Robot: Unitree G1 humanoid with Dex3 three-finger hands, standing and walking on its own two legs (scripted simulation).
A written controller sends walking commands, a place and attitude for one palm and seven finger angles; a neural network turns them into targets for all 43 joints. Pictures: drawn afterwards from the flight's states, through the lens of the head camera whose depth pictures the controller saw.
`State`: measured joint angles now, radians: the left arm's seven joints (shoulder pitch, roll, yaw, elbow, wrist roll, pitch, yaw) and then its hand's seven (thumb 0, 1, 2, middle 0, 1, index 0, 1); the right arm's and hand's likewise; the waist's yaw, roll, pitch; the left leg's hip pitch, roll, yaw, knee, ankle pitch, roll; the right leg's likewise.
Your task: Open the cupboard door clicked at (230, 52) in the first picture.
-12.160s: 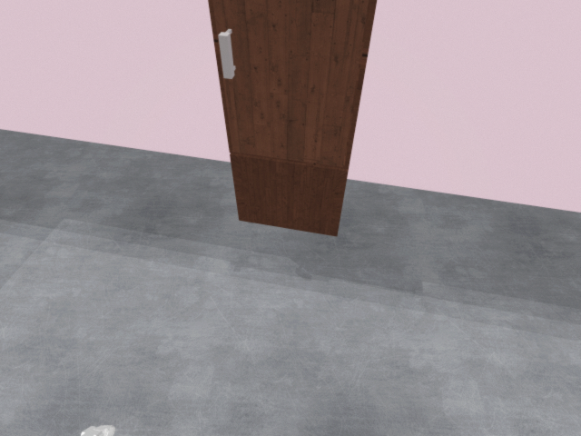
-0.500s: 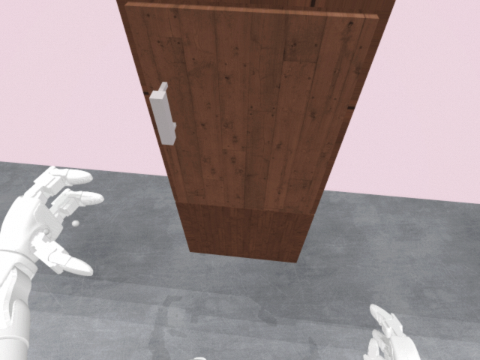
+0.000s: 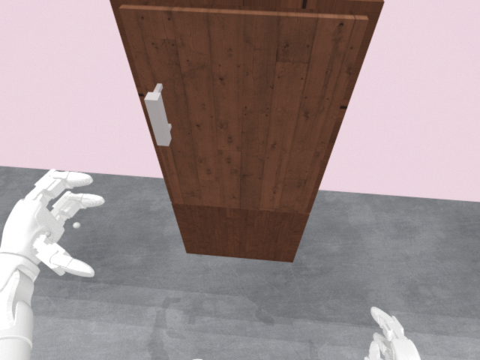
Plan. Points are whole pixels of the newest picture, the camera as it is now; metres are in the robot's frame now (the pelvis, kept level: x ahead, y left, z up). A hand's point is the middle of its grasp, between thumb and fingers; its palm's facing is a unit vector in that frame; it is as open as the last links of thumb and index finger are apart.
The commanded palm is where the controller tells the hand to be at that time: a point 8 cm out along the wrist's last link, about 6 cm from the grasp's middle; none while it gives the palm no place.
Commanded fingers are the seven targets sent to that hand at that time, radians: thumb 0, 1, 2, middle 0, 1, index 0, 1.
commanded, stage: move the hooked fingers beside the handle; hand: left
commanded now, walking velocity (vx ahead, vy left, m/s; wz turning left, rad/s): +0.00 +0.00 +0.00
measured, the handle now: (161, 114) +0.59 +0.21 +0.07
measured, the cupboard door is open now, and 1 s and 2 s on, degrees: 0 0 0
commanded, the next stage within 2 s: none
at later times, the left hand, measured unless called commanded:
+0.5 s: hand (93, 188) +0.36 +0.27 +0.09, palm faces -0.04 -1.00 +0.00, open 14.0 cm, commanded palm +0.34 +0.32 +0.09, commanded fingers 0.00 -0.50 0.30 -0.30 -1.20 -0.30 -1.20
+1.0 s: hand (111, 158) +0.43 +0.26 +0.09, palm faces -0.04 -1.00 +0.01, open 14.0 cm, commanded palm +0.41 +0.32 +0.08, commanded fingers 0.00 -0.50 0.30 -0.30 -1.20 -0.30 -1.20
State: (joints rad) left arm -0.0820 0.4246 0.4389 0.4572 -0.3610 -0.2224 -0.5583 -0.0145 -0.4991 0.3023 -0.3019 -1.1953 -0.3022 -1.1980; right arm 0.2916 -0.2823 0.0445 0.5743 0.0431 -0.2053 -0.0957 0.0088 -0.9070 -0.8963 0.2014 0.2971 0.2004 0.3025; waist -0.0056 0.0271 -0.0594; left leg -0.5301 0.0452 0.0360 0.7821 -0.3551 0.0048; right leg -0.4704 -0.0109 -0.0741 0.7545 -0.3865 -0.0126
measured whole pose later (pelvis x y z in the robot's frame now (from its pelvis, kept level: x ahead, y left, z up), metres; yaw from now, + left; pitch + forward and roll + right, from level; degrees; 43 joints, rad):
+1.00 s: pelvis +0.01 +0.01 -0.01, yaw -1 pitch +13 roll -2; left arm -0.63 0.57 0.47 1.02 -0.23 -0.29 -0.54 -0.01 -0.50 0.30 -0.30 -1.20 -0.30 -1.20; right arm 0.36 -0.29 0.04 0.60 0.03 -0.05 -0.07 0.00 -0.91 -0.90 0.20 0.30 0.20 0.30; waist -0.09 0.01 -0.09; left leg -0.71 0.06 0.04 0.87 -0.39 0.01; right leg -0.65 0.00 -0.06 0.83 -0.41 -0.01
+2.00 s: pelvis +0.02 +0.02 -0.03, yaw -4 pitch +22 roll -4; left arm -0.95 0.80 0.55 1.24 -0.08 -0.27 -0.50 -0.01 -0.50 0.30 -0.30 -1.19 -0.30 -1.20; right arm 0.46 -0.28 0.06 0.59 -0.01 0.10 -0.03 0.00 -0.91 -0.90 0.20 0.30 0.20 0.30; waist -0.20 0.02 -0.09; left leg -0.92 0.09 0.04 0.97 -0.44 0.03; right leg -0.83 0.03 -0.05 0.86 -0.42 0.01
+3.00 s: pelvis +0.01 +0.02 -0.03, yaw -3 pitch +22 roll -4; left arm -0.99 0.72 0.48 1.22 -0.09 -0.30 -0.43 -0.01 -0.50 0.30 -0.30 -1.20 -0.30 -1.20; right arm 0.43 -0.28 0.06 0.61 -0.01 0.09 -0.03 0.00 -0.91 -0.90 0.20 0.30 0.20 0.30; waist -0.20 0.02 -0.09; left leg -0.94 0.08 0.02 0.99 -0.44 0.02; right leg -0.85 0.02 -0.07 0.89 -0.42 0.01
